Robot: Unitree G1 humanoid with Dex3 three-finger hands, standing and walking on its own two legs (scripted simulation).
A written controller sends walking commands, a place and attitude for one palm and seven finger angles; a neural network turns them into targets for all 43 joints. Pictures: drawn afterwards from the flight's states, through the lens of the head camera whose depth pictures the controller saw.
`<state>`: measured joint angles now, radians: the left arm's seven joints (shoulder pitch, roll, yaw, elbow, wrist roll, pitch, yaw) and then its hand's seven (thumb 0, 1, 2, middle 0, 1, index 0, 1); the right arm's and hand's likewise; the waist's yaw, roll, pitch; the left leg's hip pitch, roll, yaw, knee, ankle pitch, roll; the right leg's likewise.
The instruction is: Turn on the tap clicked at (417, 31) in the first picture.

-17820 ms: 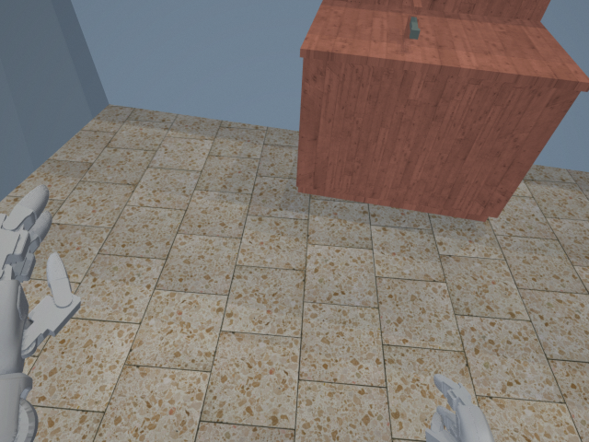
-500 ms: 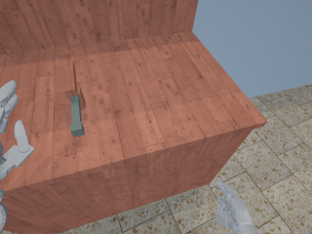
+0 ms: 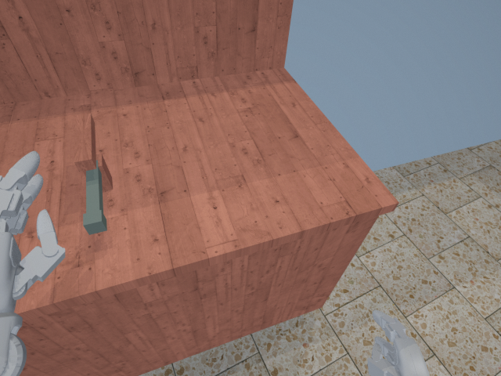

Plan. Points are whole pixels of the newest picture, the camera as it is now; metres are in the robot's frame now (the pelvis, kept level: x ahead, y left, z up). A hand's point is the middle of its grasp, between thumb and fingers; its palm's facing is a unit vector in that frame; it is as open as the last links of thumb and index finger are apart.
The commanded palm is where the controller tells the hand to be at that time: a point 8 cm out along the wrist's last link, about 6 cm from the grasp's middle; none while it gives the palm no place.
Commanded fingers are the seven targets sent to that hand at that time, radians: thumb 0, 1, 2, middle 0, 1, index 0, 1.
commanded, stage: come to a stop and stand still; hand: left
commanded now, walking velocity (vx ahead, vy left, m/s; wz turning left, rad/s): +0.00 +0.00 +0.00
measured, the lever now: (95, 222) +0.34 +0.28 +0.04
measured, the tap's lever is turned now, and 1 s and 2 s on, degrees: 0 0 0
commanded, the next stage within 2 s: look again from close up in 0.22 s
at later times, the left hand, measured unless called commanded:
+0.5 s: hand (49, 253) +0.22 +0.25 +0.16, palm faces +0.37 -0.86 -0.34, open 7.4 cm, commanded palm +0.16 +0.29 +0.18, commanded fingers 0.00 0.90 0.90 -0.20 -0.30 -0.20 -0.30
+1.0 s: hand (68, 283) +0.20 +0.23 +0.13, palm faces +0.31 -0.89 -0.34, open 7.4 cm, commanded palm +0.15 +0.28 +0.17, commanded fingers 0.00 0.90 0.90 -0.20 -0.30 -0.20 -0.30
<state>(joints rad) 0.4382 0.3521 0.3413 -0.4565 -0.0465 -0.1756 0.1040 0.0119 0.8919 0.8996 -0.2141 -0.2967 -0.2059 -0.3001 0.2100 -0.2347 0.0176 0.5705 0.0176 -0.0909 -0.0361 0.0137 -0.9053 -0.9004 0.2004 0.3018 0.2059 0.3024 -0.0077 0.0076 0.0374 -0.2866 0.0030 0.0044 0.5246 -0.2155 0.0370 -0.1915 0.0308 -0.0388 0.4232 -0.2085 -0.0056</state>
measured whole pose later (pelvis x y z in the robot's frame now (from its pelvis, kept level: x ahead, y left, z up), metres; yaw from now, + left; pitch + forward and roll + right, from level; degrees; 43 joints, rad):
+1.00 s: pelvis -0.02 -0.01 -0.01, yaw +1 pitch -3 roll +0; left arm 0.38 0.35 0.30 -0.37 -0.10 0.02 0.01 0.01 0.90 0.90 -0.21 -0.30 -0.20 -0.30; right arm 0.15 -0.25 0.04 0.61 0.00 -0.12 -0.03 0.01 -0.90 -0.90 0.20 0.30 0.21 0.30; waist 0.03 0.01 0.02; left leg -0.30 -0.03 0.01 0.56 -0.20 0.03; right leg -0.27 0.00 -0.02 0.60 -0.28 -0.02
